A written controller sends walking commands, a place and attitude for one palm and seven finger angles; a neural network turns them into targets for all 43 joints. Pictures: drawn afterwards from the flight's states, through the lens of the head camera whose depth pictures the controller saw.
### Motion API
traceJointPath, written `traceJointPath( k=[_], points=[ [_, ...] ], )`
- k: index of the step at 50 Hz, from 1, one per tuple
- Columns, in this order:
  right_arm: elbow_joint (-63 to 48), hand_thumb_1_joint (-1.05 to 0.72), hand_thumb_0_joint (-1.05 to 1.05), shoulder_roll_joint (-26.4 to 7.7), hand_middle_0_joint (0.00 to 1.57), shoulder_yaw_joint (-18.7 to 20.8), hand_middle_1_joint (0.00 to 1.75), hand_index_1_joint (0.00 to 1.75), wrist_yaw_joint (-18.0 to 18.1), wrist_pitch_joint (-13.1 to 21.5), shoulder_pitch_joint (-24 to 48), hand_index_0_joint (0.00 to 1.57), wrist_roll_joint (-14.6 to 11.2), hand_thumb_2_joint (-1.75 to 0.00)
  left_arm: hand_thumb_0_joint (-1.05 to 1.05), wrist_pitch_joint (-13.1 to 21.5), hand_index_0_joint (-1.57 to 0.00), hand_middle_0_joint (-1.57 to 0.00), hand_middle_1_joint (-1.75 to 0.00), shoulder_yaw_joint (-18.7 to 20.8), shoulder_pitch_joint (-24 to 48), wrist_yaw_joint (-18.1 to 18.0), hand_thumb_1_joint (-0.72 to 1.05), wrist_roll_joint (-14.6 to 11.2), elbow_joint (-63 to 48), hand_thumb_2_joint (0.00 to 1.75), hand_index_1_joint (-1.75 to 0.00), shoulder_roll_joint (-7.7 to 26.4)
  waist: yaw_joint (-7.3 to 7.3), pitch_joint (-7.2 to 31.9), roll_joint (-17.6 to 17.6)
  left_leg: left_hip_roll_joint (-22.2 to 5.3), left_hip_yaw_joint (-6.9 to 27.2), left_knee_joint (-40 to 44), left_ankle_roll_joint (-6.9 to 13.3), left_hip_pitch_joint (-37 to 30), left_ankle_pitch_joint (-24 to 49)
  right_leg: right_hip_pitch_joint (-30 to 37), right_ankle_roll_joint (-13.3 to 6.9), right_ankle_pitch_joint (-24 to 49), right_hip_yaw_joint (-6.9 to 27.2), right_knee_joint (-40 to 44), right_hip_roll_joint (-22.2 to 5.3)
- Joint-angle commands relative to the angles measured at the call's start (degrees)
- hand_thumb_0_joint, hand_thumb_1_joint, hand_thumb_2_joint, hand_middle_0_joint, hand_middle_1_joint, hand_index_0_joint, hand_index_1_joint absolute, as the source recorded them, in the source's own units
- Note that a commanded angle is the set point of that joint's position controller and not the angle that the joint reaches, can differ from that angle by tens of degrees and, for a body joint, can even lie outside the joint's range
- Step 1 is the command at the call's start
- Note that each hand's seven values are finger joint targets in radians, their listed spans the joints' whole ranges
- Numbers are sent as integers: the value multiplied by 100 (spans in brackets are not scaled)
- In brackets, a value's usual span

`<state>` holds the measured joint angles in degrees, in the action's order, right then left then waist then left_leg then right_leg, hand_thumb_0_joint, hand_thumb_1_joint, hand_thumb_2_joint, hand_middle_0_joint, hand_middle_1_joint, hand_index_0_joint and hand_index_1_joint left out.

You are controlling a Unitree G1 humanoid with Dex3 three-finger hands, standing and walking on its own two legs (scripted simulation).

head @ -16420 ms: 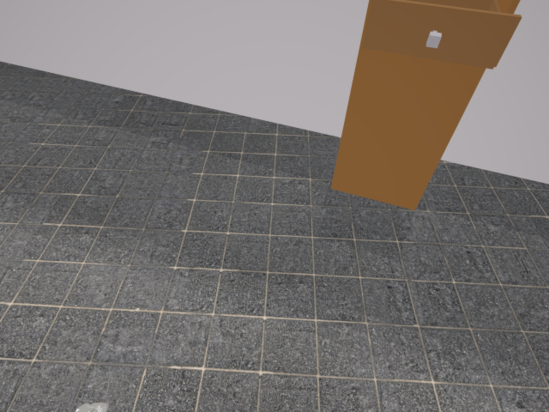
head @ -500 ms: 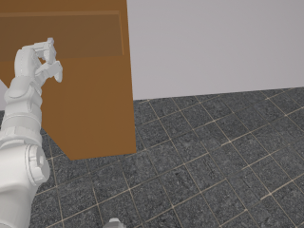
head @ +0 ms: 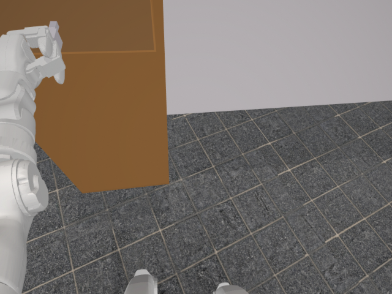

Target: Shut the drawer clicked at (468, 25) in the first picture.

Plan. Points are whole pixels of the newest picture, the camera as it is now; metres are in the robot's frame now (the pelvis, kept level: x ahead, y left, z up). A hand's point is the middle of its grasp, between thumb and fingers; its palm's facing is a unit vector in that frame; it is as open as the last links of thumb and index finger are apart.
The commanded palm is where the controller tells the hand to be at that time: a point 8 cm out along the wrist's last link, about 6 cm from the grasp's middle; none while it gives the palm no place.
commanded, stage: pull the fist back off the drawer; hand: left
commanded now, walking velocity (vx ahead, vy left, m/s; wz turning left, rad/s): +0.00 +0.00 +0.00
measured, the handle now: (51, 35) +0.59 +0.25 +0.16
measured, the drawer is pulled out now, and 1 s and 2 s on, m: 0.00 0.00 0.00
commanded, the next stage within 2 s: draw the hand back to the body in 0.72 s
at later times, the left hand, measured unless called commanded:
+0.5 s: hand (66, 60) +0.52 +0.21 +0.16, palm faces +0.07 -1.00 +0.00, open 3.2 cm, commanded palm +0.48 +0.25 +0.16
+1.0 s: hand (51, 79) +0.46 +0.22 +0.17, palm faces +0.07 -1.00 +0.01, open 3.2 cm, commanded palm +0.42 +0.27 +0.17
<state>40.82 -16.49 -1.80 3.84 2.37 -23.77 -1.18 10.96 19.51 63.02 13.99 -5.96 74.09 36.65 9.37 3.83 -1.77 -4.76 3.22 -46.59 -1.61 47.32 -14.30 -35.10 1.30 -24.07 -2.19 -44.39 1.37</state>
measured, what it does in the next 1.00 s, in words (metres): stands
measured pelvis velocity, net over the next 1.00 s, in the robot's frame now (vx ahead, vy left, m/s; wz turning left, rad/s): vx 0.03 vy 0.00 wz -0.01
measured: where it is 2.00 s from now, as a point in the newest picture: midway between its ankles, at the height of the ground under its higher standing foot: outside the picture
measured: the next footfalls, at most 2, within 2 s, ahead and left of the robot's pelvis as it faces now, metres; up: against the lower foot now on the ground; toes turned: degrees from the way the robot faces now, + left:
none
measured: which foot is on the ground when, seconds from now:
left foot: down 0.00-1.00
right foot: down 0.00-1.00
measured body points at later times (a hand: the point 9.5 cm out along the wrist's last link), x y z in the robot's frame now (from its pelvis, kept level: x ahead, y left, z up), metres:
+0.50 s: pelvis +0.00 +0.01 +0.00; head +0.08 +0.02 +0.44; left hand +0.51 +0.26 +0.16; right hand -0.02 -0.26 -0.11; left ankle +0.08 +0.13 -0.70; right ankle -0.03 -0.14 -0.70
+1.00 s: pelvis +0.03 +0.00 +0.02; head +0.06 -0.01 +0.46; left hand +0.45 +0.27 +0.17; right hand +0.11 -0.28 -0.09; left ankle +0.08 +0.13 -0.70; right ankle -0.03 -0.14 -0.70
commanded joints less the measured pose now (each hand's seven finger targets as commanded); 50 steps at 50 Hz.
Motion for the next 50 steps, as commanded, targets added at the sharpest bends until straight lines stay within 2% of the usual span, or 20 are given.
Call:
traceJointPath(
  k=[1, 4, 11, 16, 17, 20, 23, 25, 26, 28, 31, 33, 34, 35, 36, 38, 41, 45, 47, 50],
  points=[
    [-212, -90, 0, -1077, 20, 330, 30, 30, 141, 203, -871, 20, -37, -90, 0, 356, -140, -140, -160, -49, 3505, -179, 90, -83, -1402, 90, -160, 1039, 532, 1878, -779, 96, -19, 503, 343, -2855, -425, -1024, -74, 329, 47, 991, 155],
    [-213, -90, 0, -1063, 20, 339, 30, 30, 138, 249, -890, 20, -21, -90, 0, 332, -140, -140, -160, -105, 3508, -223, 90, -66, -1422, 90, -160, 906, 535, 1866, -841, 116, 12, 506, 337, -2892, -494, -1080, -106, 287, 25, 965, 155],
    [-249, -90, 0, -1019, 20, 385, 30, 30, 58, 275, -996, 20, 43, -90, 0, 349, -140, -140, -160, 105, 3532, -304, 90, 48, -1558, 90, -160, 1034, 426, 2136, -835, 169, 52, 465, 312, -3023, -283, -1018, -135, 379, -33, 888, 191],
    [-328, -90, 0, -958, 20, 414, 30, 30, -24, 245, -934, 20, 74, -90, 0, 373, -140, -140, -160, -69, 3243, -328, 90, 57, -1693, 90, -160, 612, 350, 2049, -923, 194, 64, 502, 287, -3118, -313, -1075, -163, 359, -91, 853, 208],
    [-336, -90, 0, -978, 20, 427, 30, 30, -28, 236, -941, 20, 80, -90, 0, 380, -140, -140, -160, 79, 3136, -354, 90, 72, -1726, 90, -160, 755, 287, 2078, -864, 175, 91, 515, 278, -3132, -282, -1040, -176, 378, -111, 817, 209],
    [-405, -90, 0, -948, 20, 440, 30, 30, -62, 203, -894, 20, 62, -90, 0, 370, -140, -140, -160, 53, 2872, -372, 90, 60, -1846, 90, -160, 600, 223, 2181, -741, 186, 52, 523, 293, -3206, -141, -905, -168, 449, -108, 837, 221],
    [-512, -90, 0, -916, 20, 460, 30, 30, -89, 172, -803, 20, 48, -90, 0, 380, -140, -140, -160, 183, 2365, -349, 90, -6, -2088, 90, -160, 614, 33, 2284, -783, 194, -14, 519, 287, -3303, 134, -649, -187, 612, -123, 842, 238],
    [-575, -90, 0, -904, 20, 466, 30, 30, -98, 131, -761, 20, 34, -90, 0, 390, -140, -140, -160, 352, 2072, -344, 90, -44, -2266, 90, -160, 705, -70, 2387, -630, 199, -81, 500, 308, -3303, 401, -412, -173, 833, -104, 849, 250],
    [-629, -90, 0, -901, 20, 466, 30, 30, -95, 95, -721, 20, 37, -90, 0, 373, -140, -140, -160, 499, 1773, -343, 90, -69, -2296, 90, -160, 822, -186, 2370, -581, 209, -101, 515, 308, -3227, 480, -249, -184, 907, -116, 846, 252],
    [-738, -90, 0, -851, 20, 465, 30, 30, -106, 56, -602, 20, -4, -90, 0, 352, -140, -140, -160, 384, 1493, -332, 90, -91, -2502, 90, -160, 622, -212, 2189, -581, 220, -164, 548, 315, -3232, 538, -174, -174, 998, -119, 872, 262],
    [-888, -90, 0, -846, 20, 482, 30, 30, -102, -5, -465, 20, -31, -90, 0, 323, -140, -140, -160, 687, 830, -392, 90, -168, -2937, 90, -160, 807, -407, 2287, -372, 248, -255, 566, 339, -3218, 891, 269, -171, 1470, -87, 865, 262],
    [-914, -90, 0, -805, 20, 476, 30, 30, -92, -37, -354, 20, -72, -90, 0, 283, -140, -140, -160, 491, 1017, -381, 90, -189, -3185, 90, -160, 614, -290, 2035, -382, 267, -307, 580, 358, -3195, 840, 252, -137, 1538, -62, 927, 257],
    [-884, -90, 0, -811, 20, 472, 30, 30, -75, -46, -355, 20, -62, -90, 0, 293, -140, -140, -160, 555, 1102, -405, 90, -216, -3284, 90, -160, 683, -273, 1978, -242, 282, -318, 556, 387, -3168, 880, 364, -140, 1659, -41, 943, 256],
    [-888, -90, 0, -817, 20, 488, 30, 30, -69, -56, -320, 20, -86, -90, 0, 274, -140, -140, -160, 670, 944, -397, 90, -215, -3232, 90, -160, 785, -326, 2036, -183, 291, -343, 568, 386, -3185, 964, 439, -130, 1811, -20, 942, 256],
    [-913, -90, 0, -815, 20, 486, 30, 30, -49, -71, -279, 20, -93, -90, 0, 271, -140, -140, -160, 662, 881, -370, 90, -232, -3371, 90, -160, 805, -346, 2092, -330, 299, -350, 575, 378, -3241, 1034, 484, -141, 1885, -6, 929, 240],
    [-890, -90, 0, -788, 20, 469, 30, 30, -37, -74, -222, 20, -100, -90, 0, 254, -140, -140, -160, 518, 925, -306, 90, -260, -3375, 90, -160, 636, -287, 2007, -279, 318, -358, 565, 388, -3304, 1085, 490, -131, 1988, -1, 962, 232],
    [-884, -90, 0, -796, 20, 474, 30, 30, -18, -100, -143, 20, -117, -90, 0, 225, -140, -140, -160, 508, 678, -187, 90, -331, -3340, 90, -160, 600, -322, 2017, -281, 342, -376, 548, 398, -3368, 1211, 569, -136, 2196, 33, 976, 209],
    [-1152, -90, 0, -743, 20, 480, 30, 30, -34, -123, 167, 20, -203, -90, 0, 45, -140, -140, -160, 284, -328, 74, 90, -552, -3979, 90, -160, 183, -568, 2233, -405, 378, -418, 591, 388, -3633, 1611, 917, -167, 2663, 7, 955, 196],
    [-1250, -90, 0, -744, 20, 476, 30, 30, -19, -131, 298, 20, -232, -90, 0, -142, -140, -140, -160, 346, -755, 134, 90, -717, -4258, 90, -160, 151, -633, 2071, -134, 400, -439, 667, 419, -3551, 1595, 1095, -148, 2799, 8, 1039, 190],
    [-1370, -90, 0, -729, 20, 447, 30, 30, 14, -121, 526, 20, -280, -90, 0, -371, -140, -140, -160, 443, -1165, 128, 90, -828, -4751, 90, -160, 190, -689, 1779, 12, 426, -473, 776, 436, -3456, 1480, 1223, -124, 2870, 11, 1117, 166]
  ],
)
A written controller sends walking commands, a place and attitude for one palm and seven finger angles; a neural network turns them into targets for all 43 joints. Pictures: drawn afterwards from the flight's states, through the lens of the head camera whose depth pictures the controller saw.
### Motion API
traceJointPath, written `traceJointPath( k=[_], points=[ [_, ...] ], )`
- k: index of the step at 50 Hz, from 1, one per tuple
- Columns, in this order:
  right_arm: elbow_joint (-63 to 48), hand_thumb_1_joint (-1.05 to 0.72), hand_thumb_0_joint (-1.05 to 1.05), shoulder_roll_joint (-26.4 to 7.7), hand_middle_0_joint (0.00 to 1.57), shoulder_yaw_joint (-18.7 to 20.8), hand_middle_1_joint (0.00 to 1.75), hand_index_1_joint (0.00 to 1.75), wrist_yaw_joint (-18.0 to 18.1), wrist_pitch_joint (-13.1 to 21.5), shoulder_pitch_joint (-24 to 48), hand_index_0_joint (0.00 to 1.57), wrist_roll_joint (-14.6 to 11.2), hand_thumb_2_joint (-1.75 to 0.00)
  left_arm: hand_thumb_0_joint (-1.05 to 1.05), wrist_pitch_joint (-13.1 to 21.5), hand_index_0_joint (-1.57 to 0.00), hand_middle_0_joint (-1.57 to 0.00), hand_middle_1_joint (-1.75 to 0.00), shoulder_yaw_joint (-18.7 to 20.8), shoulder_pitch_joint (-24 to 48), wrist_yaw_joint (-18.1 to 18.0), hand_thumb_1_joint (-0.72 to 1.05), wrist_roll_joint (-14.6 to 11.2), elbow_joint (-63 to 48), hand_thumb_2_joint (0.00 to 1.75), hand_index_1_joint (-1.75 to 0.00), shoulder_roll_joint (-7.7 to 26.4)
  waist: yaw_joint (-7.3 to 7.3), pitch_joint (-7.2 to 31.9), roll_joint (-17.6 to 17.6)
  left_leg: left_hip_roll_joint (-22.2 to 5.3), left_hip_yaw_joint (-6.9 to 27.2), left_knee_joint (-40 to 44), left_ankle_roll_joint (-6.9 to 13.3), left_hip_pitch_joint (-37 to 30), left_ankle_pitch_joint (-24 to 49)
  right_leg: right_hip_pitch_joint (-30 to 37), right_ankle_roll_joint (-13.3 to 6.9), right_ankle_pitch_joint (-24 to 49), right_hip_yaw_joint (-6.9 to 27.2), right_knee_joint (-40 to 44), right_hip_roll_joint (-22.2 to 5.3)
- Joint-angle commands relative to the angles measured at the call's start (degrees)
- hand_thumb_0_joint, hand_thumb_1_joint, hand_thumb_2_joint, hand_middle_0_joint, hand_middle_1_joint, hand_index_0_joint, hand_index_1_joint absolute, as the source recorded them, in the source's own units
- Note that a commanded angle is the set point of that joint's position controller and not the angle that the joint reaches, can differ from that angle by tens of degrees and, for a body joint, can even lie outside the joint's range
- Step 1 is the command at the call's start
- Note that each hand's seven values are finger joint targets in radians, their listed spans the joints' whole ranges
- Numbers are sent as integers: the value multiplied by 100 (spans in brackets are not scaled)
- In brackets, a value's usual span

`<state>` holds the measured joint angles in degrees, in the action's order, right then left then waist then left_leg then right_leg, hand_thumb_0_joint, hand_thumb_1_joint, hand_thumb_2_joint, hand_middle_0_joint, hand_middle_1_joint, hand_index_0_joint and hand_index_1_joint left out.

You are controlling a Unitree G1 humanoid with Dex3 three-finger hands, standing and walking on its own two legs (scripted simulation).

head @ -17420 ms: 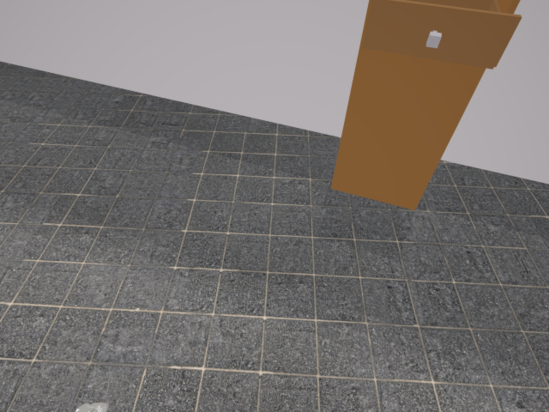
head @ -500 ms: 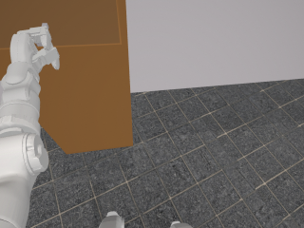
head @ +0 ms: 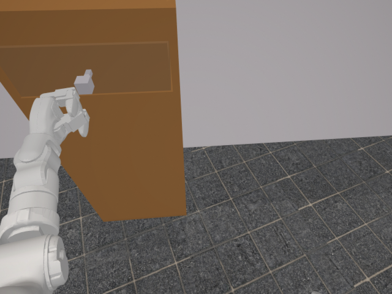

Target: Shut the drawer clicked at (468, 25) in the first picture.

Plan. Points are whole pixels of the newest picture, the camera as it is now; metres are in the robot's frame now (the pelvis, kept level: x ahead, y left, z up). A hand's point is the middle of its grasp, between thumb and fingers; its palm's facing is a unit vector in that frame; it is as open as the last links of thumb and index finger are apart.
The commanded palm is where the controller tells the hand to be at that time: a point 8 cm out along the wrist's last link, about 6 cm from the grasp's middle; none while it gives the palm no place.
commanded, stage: draw the hand back to the body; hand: left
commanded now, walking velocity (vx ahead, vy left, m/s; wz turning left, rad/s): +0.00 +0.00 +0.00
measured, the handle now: (86, 80) +0.56 +0.26 +0.14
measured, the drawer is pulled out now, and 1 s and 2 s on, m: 0.00 0.00 0.00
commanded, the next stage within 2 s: step back with the hand held close in 1.20 s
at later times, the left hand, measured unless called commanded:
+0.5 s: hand (47, 169) +0.29 +0.24 +0.16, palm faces +0.33 -0.92 -0.22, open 3.2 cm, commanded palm +0.25 +0.28 +0.18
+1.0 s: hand (10, 226) +0.19 +0.24 +0.18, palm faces +0.40 -0.85 -0.36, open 3.2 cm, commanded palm +0.13 +0.28 +0.20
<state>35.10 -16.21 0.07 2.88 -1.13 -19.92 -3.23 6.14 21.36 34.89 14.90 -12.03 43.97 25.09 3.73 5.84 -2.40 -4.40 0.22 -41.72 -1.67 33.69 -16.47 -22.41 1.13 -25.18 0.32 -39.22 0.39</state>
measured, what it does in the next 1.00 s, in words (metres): stands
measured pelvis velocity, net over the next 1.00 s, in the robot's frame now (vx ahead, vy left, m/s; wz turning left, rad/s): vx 0.00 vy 0.00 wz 0.00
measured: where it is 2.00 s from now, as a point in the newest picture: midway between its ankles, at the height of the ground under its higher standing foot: outside the picture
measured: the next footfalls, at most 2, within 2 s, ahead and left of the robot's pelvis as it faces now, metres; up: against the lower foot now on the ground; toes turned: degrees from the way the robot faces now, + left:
none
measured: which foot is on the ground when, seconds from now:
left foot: down 0.00-1.00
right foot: down 0.00-1.00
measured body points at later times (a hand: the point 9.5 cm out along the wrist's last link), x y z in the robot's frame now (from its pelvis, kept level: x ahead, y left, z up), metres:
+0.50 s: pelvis +0.00 -0.01 +0.02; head -0.01 -0.03 +0.47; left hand +0.27 +0.29 +0.17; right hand +0.20 -0.23 -0.06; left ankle +0.04 +0.14 -0.71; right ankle -0.06 -0.14 -0.71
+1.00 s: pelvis +0.00 +0.00 +0.03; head -0.02 -0.03 +0.48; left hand +0.17 +0.28 +0.20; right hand +0.19 -0.23 -0.06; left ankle +0.04 +0.14 -0.71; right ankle -0.06 -0.14 -0.71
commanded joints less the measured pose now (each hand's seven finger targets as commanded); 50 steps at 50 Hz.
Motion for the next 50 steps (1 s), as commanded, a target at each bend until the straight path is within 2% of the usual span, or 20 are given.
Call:
traceJointPath(
  k=[1, 5, 7, 8, 10, 13, 16, 17, 18, 19, 22, 25, 28, 35, 38, 39, 43, 44, 45, 50],
  points=[
    [-835, -90, 0, -747, 20, 252, 30, 30, 125, 241, 208, 20, -80, -90, 0, 67, -140, -140, -160, 190, 1667, 26, 90, -242, -2027, 90, -160, 1286, -121, 1582, 0, 401, -161, 326, 436, -2144, 1671, -19, -111, 2937, -236, 614, 255],
    [-972, -90, 0, -659, 20, 214, 30, 30, 138, 362, 516, 20, -72, -90, 0, 25, -140, -140, -160, 189, 1164, -68, 90, -306, -3189, 90, -160, 1158, -220, 1806, -323, 418, -130, 368, 420, -2543, 1952, 202, -144, 3129, -253, 606, 241],
    [-986, -90, 0, -633, 20, 192, 30, 30, 160, 421, 661, 20, -77, -90, 0, -53, -140, -140, -160, 138, 892, -79, 90, -346, -3523, 90, -160, 1058, -231, 1669, -457, 407, -109, 431, 391, -2666, 1907, 145, -158, 3009, -278, 656, 248],
    [-995, -90, 0, -620, 20, 172, 30, 30, 169, 456, 722, 20, -77, -90, 0, -126, -140, -140, -160, 50, 749, -70, 90, -373, -3584, 90, -160, 920, -221, 1542, -332, 414, -93, 463, 386, -2639, 1844, 146, -153, 2953, -307, 686, 246],
    [-1008, -90, 0, -625, 20, 152, 30, 30, 195, 510, 827, 20, -83, -90, 0, -290, -140, -140, -160, 171, 407, -55, 90, -432, -3666, 90, -160, 973, -280, 1437, -88, 418, -78, 529, 389, -2582, 1739, 210, -140, 2900, -322, 735, 236],
    [-1099, -90, 0, -575, 20, 95, 30, 30, 220, 577, 1034, 20, -92, -90, 0, -542, -140, -140, -160, 89, 24, -21, 90, -471, -4069, 90, -160, 817, -348, 1277, -180, 438, -73, 638, 364, -2613, 1644, 257, -147, 2787, -349, 803, 207],
    [-1141, -90, 0, -566, 20, 45, 30, 30, 252, 618, 1184, 20, -104, -90, 0, -786, -140, -140, -160, 189, -471, 25, 90, -563, -4107, 90, -160, 801, -407, 983, 156, 456, -75, 727, 369, -2469, 1439, 299, -115, 2671, -338, 918, 191],
    [-1145, -90, 0, -477, 20, 23, 30, 30, 266, 660, 1388, 20, 6, -90, 0, -386, -140, -140, -160, 42, -592, -707, 90, 180, -4680, 90, -160, 1103, -477, 424, 122, 492, -288, 916, 360, -2604, 1267, 43, -113, 2388, -149, 1392, 123],
    [-1039, -90, 0, -454, 20, 4, 30, 30, 296, 661, 1378, 20, 46, -90, 0, -320, -140, -140, -160, -112, -1052, -1079, 90, 267, -4467, 90, -160, 695, -400, 299, 185, 461, -253, 1031, 341, -2653, 1131, 96, -128, 2217, -207, 1458, 110],
    [-1003, -90, 0, -460, 20, 9, 30, 30, 293, 646, 1379, 20, 56, -90, 0, -240, -140, -140, -160, -279, -1227, -1319, 90, 367, -4706, 90, -160, 567, -428, 334, 237, 452, -273, 1123, 345, -2702, 1097, 278, -127, 2165, -218, 1540, 108],
    [-961, -90, 0, -411, 20, -8, 30, 30, 292, 633, 1506, 20, 116, -90, 0, -87, -140, -140, -160, -197, -1627, -1755, 90, 564, -5316, 90, -160, 594, -466, 546, 5, 416, -295, 1353, 345, -3072, 1272, 652, -131, 2295, -209, 1628, 76],
    [-903, -90, 0, -378, 20, -14, 30, 30, 321, 660, 1624, 20, 177, -90, 0, 70, -140, -140, -160, -232, -1772, -1974, 90, 663, -5789, 90, -160, 573, -467, 406, -106, 405, -324, 1576, 350, -3264, 1164, 787, -132, 2068, -183, 1874, 70],
    [-845, -90, 0, -346, 20, -19, 30, 30, 332, 702, 1670, 20, 239, -90, 0, 184, -140, -140, -160, -207, -2315, -2095, 90, 736, -6082, 90, -160, 487, -549, 442, -260, 402, -312, 1726, 336, -3515, 1434, 1034, -167, 2270, -224, 1931, 82],
    [-837, -90, 0, -286, 20, 26, 30, 30, 301, 684, 1791, 20, 295, -90, 0, 295, -140, -140, -160, -131, -3762, -2080, 90, 725, -6566, 90, -160, 311, -617, -47, 137, 388, -365, 1934, 331, -3470, 1395, 1208, -115, 2195, -251, 2209, 62],
    [-878, -90, 0, -258, 20, 58, 30, 30, 280, 672, 1820, 20, 317, -90, 0, 341, -140, -140, -160, 18, -4335, -2066, 90, 728, -6956, 90, -160, 343, -680, -3, 24, 385, -406, 1912, 329, -3517, 1543, 1287, -104, 2370, -233, 2221, 51],
    [-864, -90, 0, -274, 20, 67, 30, 30, 272, 678, 1837, 20, 324, -90, 0, 333, -140, -140, -160, 101, -4580, -2051, 90, 722, -6924, 90, -160, 407, -698, -187, 137, 385, -420, 1913, 331, -3467, 1496, 1220, -94, 2305, -227, 2342, 70],
    [-929, -90, 0, -220, 20, 77, 30, 30, 265, 735, 1802, 20, 350, -90, 0, 407, -140, -140, -160, 84, -5023, -2073, 90, 742, -7650, 90, -160, 332, -686, -82, -161, 379, -396, 1910, 306, -3549, 1511, 1251, -104, 2256, -248, 2278, 52],
    [-925, -90, 0, -234, 20, 92, 30, 30, 265, 770, 1820, 20, 347, -90, 0, 405, -140, -140, -160, 168, -5251, -2068, 90, 740, -7643, 90, -160, 395, -706, -255, 14, 364, -412, 1906, 300, -3507, 1461, 1164, -94, 2179, -238, 2394, 86],
    [-951, -90, 0, -202, 20, 77, 30, 30, 265, 775, 1795, 20, 347, -90, 0, 422, -140, -140, -160, 44, -5336, -2066, 90, 732, -7807, 90, -160, 244, -674, -262, -107, 372, -382, 1929, 290, -3470, 1415, 1212, -104, 2122, -257, 2315, 56],
    [-1018, -90, 0, -171, 20, 92, 30, 30, 280, 863, 1750, 20, 342, -90, 0, 447, -140, -140, -160, 156, -6039, -2077, 90, 746, -8198, 90, -160, 266, -716, -321, -39, 368, -379, 1902, 288, -3435, 1376, 1196, -96, 2097, -253, 2310, 68]
  ],
)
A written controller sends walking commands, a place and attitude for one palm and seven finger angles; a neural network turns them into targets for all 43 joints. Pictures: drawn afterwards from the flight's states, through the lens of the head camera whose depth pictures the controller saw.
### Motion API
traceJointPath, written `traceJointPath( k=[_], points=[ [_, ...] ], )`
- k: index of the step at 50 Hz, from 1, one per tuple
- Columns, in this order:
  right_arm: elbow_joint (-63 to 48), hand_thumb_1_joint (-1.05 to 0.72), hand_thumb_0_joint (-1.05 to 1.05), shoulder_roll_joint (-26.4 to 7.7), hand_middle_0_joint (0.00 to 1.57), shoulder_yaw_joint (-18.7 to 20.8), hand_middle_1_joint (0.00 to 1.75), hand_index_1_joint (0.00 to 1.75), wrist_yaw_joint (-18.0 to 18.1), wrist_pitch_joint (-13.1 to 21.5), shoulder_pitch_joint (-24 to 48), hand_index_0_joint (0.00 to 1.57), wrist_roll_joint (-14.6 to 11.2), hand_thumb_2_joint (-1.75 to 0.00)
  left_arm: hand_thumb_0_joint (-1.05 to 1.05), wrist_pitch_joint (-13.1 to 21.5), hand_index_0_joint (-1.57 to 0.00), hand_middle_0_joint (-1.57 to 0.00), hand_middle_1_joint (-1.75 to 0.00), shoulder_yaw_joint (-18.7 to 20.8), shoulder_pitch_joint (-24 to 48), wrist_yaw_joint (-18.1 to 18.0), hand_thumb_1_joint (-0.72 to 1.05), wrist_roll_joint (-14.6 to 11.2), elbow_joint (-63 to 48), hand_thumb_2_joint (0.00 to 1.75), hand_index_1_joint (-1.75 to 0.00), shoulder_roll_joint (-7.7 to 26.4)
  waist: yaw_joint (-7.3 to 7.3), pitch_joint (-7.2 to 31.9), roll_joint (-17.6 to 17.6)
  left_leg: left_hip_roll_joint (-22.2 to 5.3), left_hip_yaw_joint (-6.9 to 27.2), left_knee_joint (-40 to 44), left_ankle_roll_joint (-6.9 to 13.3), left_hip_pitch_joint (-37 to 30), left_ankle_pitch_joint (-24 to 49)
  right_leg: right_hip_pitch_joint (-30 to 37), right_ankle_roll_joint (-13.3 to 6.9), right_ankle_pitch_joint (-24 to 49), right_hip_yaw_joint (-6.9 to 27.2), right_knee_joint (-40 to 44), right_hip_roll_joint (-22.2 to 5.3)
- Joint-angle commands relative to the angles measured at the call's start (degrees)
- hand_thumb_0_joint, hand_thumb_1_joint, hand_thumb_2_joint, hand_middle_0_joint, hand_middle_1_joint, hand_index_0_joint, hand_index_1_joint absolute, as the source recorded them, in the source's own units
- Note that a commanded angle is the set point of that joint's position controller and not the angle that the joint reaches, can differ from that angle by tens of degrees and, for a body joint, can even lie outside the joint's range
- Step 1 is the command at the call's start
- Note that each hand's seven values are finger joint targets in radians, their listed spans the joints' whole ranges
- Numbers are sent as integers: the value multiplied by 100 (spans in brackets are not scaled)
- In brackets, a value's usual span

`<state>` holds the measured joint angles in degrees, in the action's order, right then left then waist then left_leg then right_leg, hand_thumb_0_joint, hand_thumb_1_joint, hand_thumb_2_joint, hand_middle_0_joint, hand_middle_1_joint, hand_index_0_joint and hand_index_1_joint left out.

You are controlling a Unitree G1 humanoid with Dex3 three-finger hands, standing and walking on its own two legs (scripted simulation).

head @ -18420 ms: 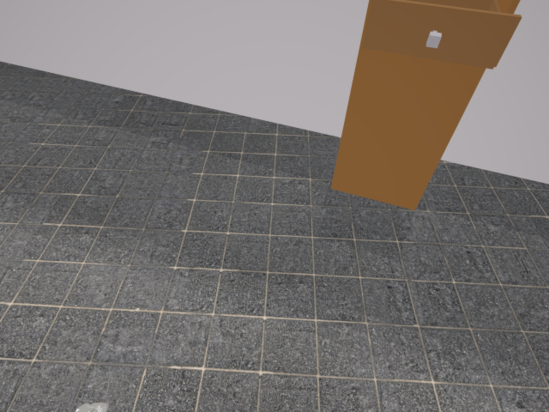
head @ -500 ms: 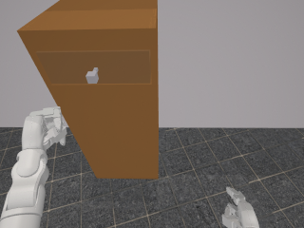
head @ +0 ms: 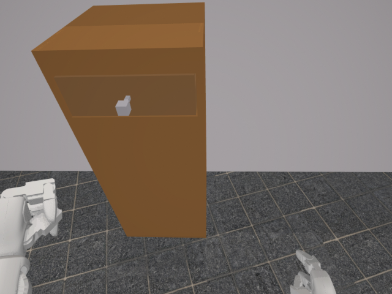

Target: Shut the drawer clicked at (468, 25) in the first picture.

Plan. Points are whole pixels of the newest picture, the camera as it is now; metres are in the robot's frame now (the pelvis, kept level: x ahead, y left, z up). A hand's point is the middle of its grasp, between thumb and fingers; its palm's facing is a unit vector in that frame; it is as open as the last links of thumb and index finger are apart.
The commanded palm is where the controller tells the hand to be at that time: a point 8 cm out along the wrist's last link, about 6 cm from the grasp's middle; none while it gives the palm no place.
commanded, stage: draw the hand back to the body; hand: left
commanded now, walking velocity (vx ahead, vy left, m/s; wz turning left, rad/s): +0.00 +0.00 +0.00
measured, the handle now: (125, 104) +0.55 +0.26 +0.11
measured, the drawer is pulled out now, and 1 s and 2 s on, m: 0.00 0.00 0.00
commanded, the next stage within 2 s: step back with the hand held close in 0.20 s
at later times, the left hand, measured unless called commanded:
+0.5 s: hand (48, 215) +0.18 +0.25 +0.16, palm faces +0.36 -0.81 -0.46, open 3.2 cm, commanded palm +0.12 +0.29 +0.17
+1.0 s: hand out of the picture +0.09 +0.27 +0.16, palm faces +0.37 -0.79 -0.49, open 3.2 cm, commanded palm +0.03 +0.31 +0.17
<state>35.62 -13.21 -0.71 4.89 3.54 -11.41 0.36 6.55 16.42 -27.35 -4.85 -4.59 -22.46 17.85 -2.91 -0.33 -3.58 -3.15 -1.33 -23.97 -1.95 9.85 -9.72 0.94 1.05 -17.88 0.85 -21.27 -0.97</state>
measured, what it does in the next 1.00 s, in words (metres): shifts its weight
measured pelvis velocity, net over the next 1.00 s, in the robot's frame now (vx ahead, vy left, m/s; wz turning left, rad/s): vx -0.09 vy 0.03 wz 0.03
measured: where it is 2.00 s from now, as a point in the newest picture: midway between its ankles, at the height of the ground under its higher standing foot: outside the picture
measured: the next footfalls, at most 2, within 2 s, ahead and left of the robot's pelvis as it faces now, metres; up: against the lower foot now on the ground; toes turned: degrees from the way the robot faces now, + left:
right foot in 1.36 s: -0.14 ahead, -0.07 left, +0.00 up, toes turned +4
left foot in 1.58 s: -0.18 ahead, +0.18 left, +0.00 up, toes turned +2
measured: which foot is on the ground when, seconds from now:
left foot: down 0.00-1.00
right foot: down 0.00-1.00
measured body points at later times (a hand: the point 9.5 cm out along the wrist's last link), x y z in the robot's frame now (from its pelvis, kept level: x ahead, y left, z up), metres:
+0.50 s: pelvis -0.01 +0.01 +0.00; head -0.01 -0.01 +0.45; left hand +0.16 +0.29 +0.19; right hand +0.19 -0.22 -0.08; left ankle +0.04 +0.14 -0.74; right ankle -0.06 -0.13 -0.74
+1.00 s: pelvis -0.09 +0.03 -0.01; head -0.08 +0.02 +0.44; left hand +0.07 +0.31 +0.19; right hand +0.08 -0.20 -0.10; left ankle +0.04 +0.14 -0.74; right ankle -0.06 -0.13 -0.74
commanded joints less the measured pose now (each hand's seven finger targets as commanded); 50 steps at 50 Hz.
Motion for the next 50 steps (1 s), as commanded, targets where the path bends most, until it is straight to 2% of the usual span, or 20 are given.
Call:
traceJointPath(
  k=[1, 5, 9, 10, 16, 17, 18, 21, 26, 29, 30, 34, 35, 39, 42, 44, 46, 48, 49, 50],
  points=[
    [-1072, -90, 0, -458, 20, 182, 30, 30, 87, 410, 919, 20, -18, -90, 0, 421, -140, -140, -160, 681, 30, -103, 90, 9, -1610, 90, -160, 991, -69, 243, 62, 224, -238, 93, 317, -1073, 716, -1216, -87, 1363, -300, 539, 216],
    [-995, -90, 0, -480, 20, 166, 30, 30, 132, 427, 848, 20, -10, -90, 0, 371, -140, -140, -160, 570, 423, -138, 90, 30, -1447, 90, -160, 909, 17, 35, 78, 231, -219, 142, 318, -1069, 537, -1336, -75, 1130, -303, 602, 206],
    [-987, -90, 0, -488, 20, 169, 30, 30, 154, 448, 890, 20, 5, -90, 0, 357, -140, -140, -160, 608, 497, -163, 90, 47, -1391, 90, -160, 950, -42, 56, 229, 234, -195, 169, 323, -1128, 507, -1311, -76, 1039, -302, 666, 225],
    [-988, -90, 0, -469, 20, 148, 30, 30, 158, 447, 901, 20, 6, -90, 0, 357, -140, -140, -160, 534, 515, -161, 90, 42, -1419, 90, -160, 878, -40, 54, 57, 239, -172, 170, 321, -1103, 519, -1271, -95, 1049, -289, 596, 195],
    [-1007, -90, 0, -448, 20, 128, 30, 30, 122, 473, 898, 20, 31, -90, 0, 336, -140, -140, -160, 589, 379, -168, 90, 40, -1525, 90, -160, 911, -91, 176, 87, 237, -141, 157, 290, -1085, 697, -1125, -108, 1261, -301, 528, 207],
    [-1152, -90, 0, -640, 20, 175, 30, 30, 32, 296, 813, 20, 3, -90, 0, 547, -140, -140, -160, 1270, 815, -180, 90, 106, -1971, 90, -160, 1693, 148, -186, 119, 131, -169, -155, 398, -748, 661, -1702, -61, 1702, -4, 801, -47],
    [-1075, -90, 0, -541, 20, 177, 30, 30, 9, 182, 811, 20, 8, -90, 0, 554, -140, -140, -160, 1011, 242, -123, 90, 110, -1493, 90, -160, 1326, 175, -122, 334, 147, -119, -253, 410, -659, 738, -1667, -43, 1896, -46, 744, -141],
    [-1216, -90, 0, -589, 20, 270, 30, 30, -45, -17, 710, 20, -11, -90, 0, 634, -140, -140, -160, 849, -264, -64, 90, 137, -1475, 90, -160, 1139, 206, 195, 118, 68, -141, -250, 386, -707, 1346, -1583, -13, 2184, -130, 484, -112],
    [-1420, -90, 0, -585, 20, 352, 30, 30, -52, -254, 651, 20, -76, -90, 0, 626, -140, -140, -160, 1031, -649, -91, 90, 84, -1707, 90, -160, 1304, 188, 877, 215, -91, -156, -328, 383, -904, 2627, -1350, 82, 2715, -251, 52, -8],
    [-1481, -90, 0, -572, 20, 387, 30, 30, -24, -316, 690, 20, -95, -90, 0, 631, -140, -140, -160, 1249, -798, -153, 90, 53, -1856, 90, -160, 1523, 150, 1020, 140, -104, -190, -327, 369, -883, 2620, -1395, 101, 2664, -255, -19, 20],
    [-1509, -90, 0, -563, 20, 381, 30, 30, -26, -336, 606, 20, -111, -90, 0, 624, -140, -140, -160, 1134, -842, -167, 90, 40, -1875, 90, -160, 1401, 202, 973, 170, -126, -128, -311, 367, -727, 2636, -1344, 94, 2600, -271, -107, 14],
    [-1534, -90, 0, -594, 20, 421, 30, 30, -4, -285, 646, 20, -117, -90, 0, 694, -140, -140, -160, 1325, -967, -255, 90, 33, -2017, 90, -160, 1586, 175, 899, -55, -122, -133, -193, 332, -473, 1815, -1538, 83, 1844, -230, -74, 68],
    [-1548, -90, 0, -566, 20, 391, 30, 30, -10, -277, 576, 20, -125, -90, 0, 718, -140, -140, -160, 1161, -999, -266, 90, 26, -2040, 90, -160, 1415, 238, 787, -67, -142, -56, -151, 337, -238, 1577, -1512, 64, 1674, -213, -122, 36],
    [-1471, -90, 0, -618, 20, 422, 30, 30, 26, -134, 566, 20, -119, -90, 0, 895, -140, -140, -160, 1321, -939, -352, 90, 38, -2108, 90, -160, 1574, 276, 515, -92, -85, 18, 49, 288, 168, -50, -1792, 15, 651, -110, 82, 65],
    [-1451, -90, 0, -629, 20, 391, 30, 30, 25, 17, 485, 20, -117, -90, 0, 1031, -140, -140, -160, 1168, -913, -392, 90, 77, -2066, 90, -160, 1387, 319, 257, -304, -170, 261, 320, 310, 623, -1058, -1892, -18, -218, -136, -28, 160],
    [-1427, -90, 0, -674, 20, 414, 30, 30, 62, 128, 521, 20, -102, -90, 0, 1108, -140, -140, -160, 1334, -866, -428, 90, 112, -2087, 90, -160, 1523, 292, 230, -438, -262, 415, 618, 373, 1020, -1652, -1679, 13, -495, -185, -187, 322],
    [-1438, -90, 0, -679, 20, 398, 30, 30, 56, 229, 453, 20, -99, -90, 0, 1154, -140, -140, -160, 1187, -827, -428, 90, 149, -2049, 90, -160, 1307, 286, 195, -568, -379, 598, 860, 440, 1596, -2223, -1336, -17, -640, -224, -588, 408],
    [-1399, -90, 0, -650, 20, 412, 30, 30, 37, 323, 402, 20, -99, -90, 0, 1200, -140, -140, -160, 1220, -845, -438, 90, 163, -2077, 90, -160, 1320, 276, 249, -580, -301, 532, 690, 424, 1659, -2214, -1389, -98, -675, -136, -542, 393],
    [-1355, -90, 0, -649, 20, 419, 30, 30, 45, 371, 417, 20, -83, -90, 0, 1226, -140, -140, -160, 1364, -828, -450, 90, 150, -2142, 90, -160, 1504, 267, 309, -403, -198, 431, 491, 362, 1384, -2048, -1670, -120, -820, -50, -301, 349],
    [-1309, -90, 0, -566, 20, 395, 30, 30, 32, 396, 339, 20, -81, -90, 0, 1254, -140, -140, -160, 1185, -796, -451, 90, 142, -2216, 90, -160, 1354, 304, 331, -185, -43, 324, 56, 291, 1042, -1714, -2058, -210, -940, 111, -33, 152]
  ],
)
